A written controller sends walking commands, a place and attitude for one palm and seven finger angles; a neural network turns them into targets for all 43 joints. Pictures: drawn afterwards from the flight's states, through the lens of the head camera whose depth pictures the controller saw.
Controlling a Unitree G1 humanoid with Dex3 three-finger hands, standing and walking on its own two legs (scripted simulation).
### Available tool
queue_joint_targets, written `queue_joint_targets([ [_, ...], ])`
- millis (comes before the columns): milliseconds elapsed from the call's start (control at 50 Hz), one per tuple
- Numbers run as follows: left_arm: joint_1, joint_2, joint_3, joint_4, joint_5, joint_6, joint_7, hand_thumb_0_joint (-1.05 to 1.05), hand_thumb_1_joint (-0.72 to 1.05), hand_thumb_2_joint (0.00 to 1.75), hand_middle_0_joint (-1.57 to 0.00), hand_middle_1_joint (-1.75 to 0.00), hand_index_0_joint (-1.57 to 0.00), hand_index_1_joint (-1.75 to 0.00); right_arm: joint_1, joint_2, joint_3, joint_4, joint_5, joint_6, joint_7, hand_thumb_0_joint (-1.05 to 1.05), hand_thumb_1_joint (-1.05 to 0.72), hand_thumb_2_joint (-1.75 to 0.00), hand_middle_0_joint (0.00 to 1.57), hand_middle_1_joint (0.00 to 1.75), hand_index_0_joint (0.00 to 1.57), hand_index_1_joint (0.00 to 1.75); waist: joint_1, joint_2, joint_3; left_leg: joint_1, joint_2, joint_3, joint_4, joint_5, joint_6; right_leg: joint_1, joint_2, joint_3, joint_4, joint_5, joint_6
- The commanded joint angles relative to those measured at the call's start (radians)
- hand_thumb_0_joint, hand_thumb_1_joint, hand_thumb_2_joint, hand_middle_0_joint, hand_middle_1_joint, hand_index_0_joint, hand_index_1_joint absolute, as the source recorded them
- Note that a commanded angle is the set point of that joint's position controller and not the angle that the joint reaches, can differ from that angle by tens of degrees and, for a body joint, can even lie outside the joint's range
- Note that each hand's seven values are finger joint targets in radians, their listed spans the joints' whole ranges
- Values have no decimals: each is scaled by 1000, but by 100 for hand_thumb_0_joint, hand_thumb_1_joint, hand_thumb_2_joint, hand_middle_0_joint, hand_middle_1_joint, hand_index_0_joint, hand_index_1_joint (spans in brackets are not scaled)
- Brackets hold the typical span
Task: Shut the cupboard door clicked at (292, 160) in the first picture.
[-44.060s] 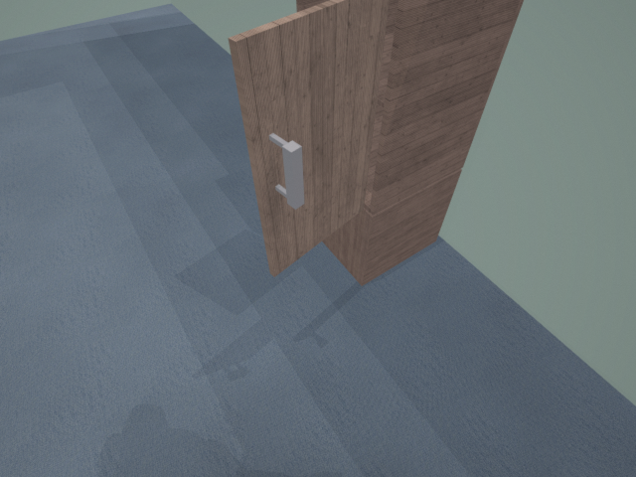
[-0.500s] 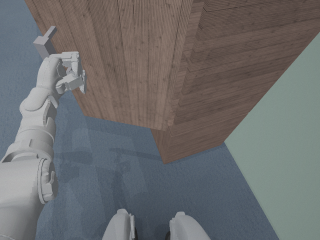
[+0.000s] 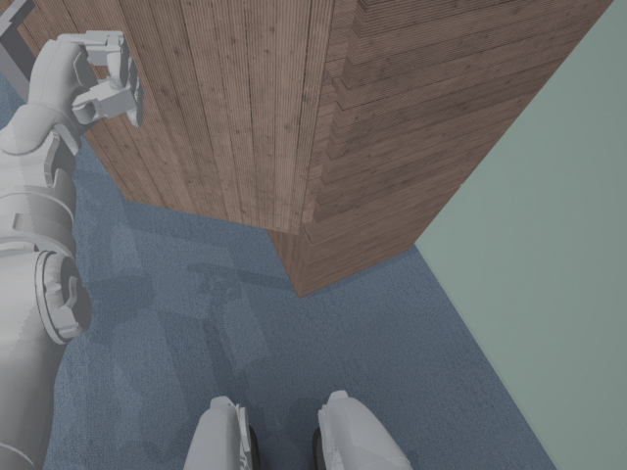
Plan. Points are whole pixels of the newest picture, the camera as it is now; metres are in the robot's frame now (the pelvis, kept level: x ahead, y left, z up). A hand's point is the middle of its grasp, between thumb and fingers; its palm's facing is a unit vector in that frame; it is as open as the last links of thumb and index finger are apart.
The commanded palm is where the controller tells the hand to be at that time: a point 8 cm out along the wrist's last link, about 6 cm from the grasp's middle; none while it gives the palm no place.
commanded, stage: push the door shut along its arc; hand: left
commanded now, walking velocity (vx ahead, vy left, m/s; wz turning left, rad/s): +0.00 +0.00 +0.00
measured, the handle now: (44, 72) +0.58 +0.25 +0.10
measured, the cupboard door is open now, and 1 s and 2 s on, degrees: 54 36 36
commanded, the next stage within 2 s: pull the fist back off the door in 0.48 s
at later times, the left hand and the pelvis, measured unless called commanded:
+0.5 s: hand (145, 74) +0.56 +0.13 +0.12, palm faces -0.35 -0.94 -0.01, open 3.1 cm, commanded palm +0.60 +0.14 +0.11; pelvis -0.01 +0.00 -0.01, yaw +0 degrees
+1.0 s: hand (185, 69) +0.59 +0.09 +0.10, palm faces +0.09 -1.00 -0.03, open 3.1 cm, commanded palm +0.54 +0.14 +0.11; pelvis +0.01 -0.01 +0.01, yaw +0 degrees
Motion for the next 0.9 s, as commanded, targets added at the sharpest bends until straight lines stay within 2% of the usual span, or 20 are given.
queue_joint_targets([
  [0,-518,248,23,-189,-11,-31,-15,0,90,90,-130,-150,-130,-150,170,-195,-71,-38,4,-14,-13,0,-90,-90,20,30,20,30,-33,100,-506,485,-9,-99,-78,296,14,77,6,53,-164,260,-5],
  [20,-552,215,-8,-198,-16,-30,-22,0,90,90,-130,-150,-130,-150,174,-192,-70,-31,7,-18,-17,0,-90,-90,20,30,20,30,-50,109,-508,507,-9,-105,-78,306,17,51,7,48,-161,261,-6],
  [140,-654,168,-52,-228,-24,-4,-39,0,90,90,-130,-150,-130,-150,187,-201,-78,8,-1,-37,-22,0,-90,-90,20,30,20,30,-69,168,-546,612,3,-134,-69,334,10,-46,7,31,-161,238,-9],
  [200,-668,135,-78,-184,-26,24,-45,0,90,90,-130,-150,-130,-150,180,-198,-72,23,-5,-44,-25,0,-90,-90,20,30,20,30,-86,144,-507,564,-2,-127,-60,303,15,-49,10,26,-164,221,-9],
  [260,-710,148,-77,-163,-27,33,-46,0,90,90,-130,-150,-130,-150,181,-201,-64,34,-8,-58,-30,0,-90,-90,20,30,20,30,-94,154,-483,539,-2,-127,-57,270,17,-65,10,23,-163,193,-10],
  [300,-743,149,-84,-169,-20,33,-44,0,90,90,-130,-150,-130,-150,185,-203,-63,43,-10,-65,-33,0,-90,-90,20,30,20,30,-99,173,-494,546,-1,-131,-52,280,16,-81,9,19,-152,194,-13],
  [360,-771,95,-115,-171,-17,35,-39,0,90,90,-130,-150,-130,-150,180,-201,-65,56,-17,-79,-32,0,-90,-90,20,30,20,30,-113,205,-505,598,5,-147,-43,298,13,-148,11,7,-138,187,-14],
  [400,-792,119,-108,-170,-8,39,-36,0,90,90,-130,-150,-130,-150,187,-204,-64,59,-18,-83,-33,0,-90,-90,20,30,20,30,-114,207,-516,587,4,-147,-36,302,13,-144,11,4,-129,189,-16],
  [440,-835,95,-125,-209,-4,34,-35,0,90,90,-130,-150,-130,-150,191,-204,-69,66,-20,-90,-32,0,-90,-90,20,30,20,30,-115,240,-568,642,8,-160,-28,344,10,-177,11,-1,-112,201,-16],
  [460,-828,55,-147,-192,0,44,-32,0,90,90,-130,-150,-130,-150,188,-201,-70,69,-23,-90,-30,0,-90,-90,20,30,20,30,-121,238,-560,649,6,-165,-29,340,10,-191,13,-5,-116,195,-17],
  [560,-869,24,-167,-166,12,73,-19,0,90,90,-130,-150,-130,-150,189,-203,-68,82,-27,-97,-33,0,-90,-90,20,30,20,30,-142,229,-544,638,6,-174,-26,307,11,-230,13,-15,-107,176,-17],
  [580,-876,90,49,-165,-52,98,186,0,90,90,-130,-150,-130,-150,259,-174,-54,44,-36,-91,-22,0,-90,-90,20,30,20,30,-107,200,-507,545,28,-195,-63,236,1,-194,3,-2,-113,167,-11],
  [600,-853,34,10,-145,-22,110,293,0,90,90,-130,-150,-130,-150,256,-170,-55,40,-47,-90,-2,0,-90,-90,20,30,20,30,-114,204,-518,522,24,-199,-74,196,-4,-185,2,1,-106,151,-4],
  [660,-835,-51,15,-179,23,97,487,0,90,90,-130,-150,-130,-150,288,-162,-75,34,-84,-75,43,0,-90,-90,20,30,20,30,-113,212,-545,559,24,-225,-86,212,-17,-211,-8,-9,-89,165,4],
  [700,-804,-15,42,-209,103,54,621,0,90,90,-130,-150,-130,-150,301,-157,-77,22,-110,-63,74,0,-90,-90,20,30,20,30,-94,216,-569,554,17,-208,-78,242,-21,-183,-7,-8,-88,172,7],
  [720,-792,-9,28,-209,154,26,659,0,90,90,-130,-150,-130,-150,308,-158,-80,22,-117,-56,88,0,-90,-90,20,30,20,30,-100,205,-588,563,16,-207,-68,269,-21,-183,-5,-8,-84,177,6],
  [740,-783,5,6,-234,203,-1,675,0,90,90,-130,-150,-130,-150,316,-158,-85,19,-123,-45,100,0,-90,-90,20,30,20,30,-95,238,-608,583,18,-200,-66,305,-26,-175,-6,-6,-84,187,3],
  [780,-744,20,-11,-233,252,-34,676,0,90,90,-130,-150,-130,-150,324,-161,-92,13,-124,-21,118,0,-90,-90,20,30,20,30,-90,232,-622,585,11,-179,-71,315,-24,-122,-1,0,-105,199,-3],
  [820,-717,43,-2,-234,240,-48,636,0,90,90,-130,-150,-130,-150,332,-165,-97,6,-115,0,118,0,-90,-90,20,30,20,30,-86,200,-634,582,4,-164,-90,324,-17,-37,6,9,-130,224,-5],
  [880,-619,51,25,-214,166,-29,562,0,90,90,-130,-150,-130,-150,313,-163,-94,-15,-87,20,109,0,-90,-90,20,30,20,30,-60,136,-614,525,-10,-122,-127,294,-8,107,13,27,-186,257,0],
])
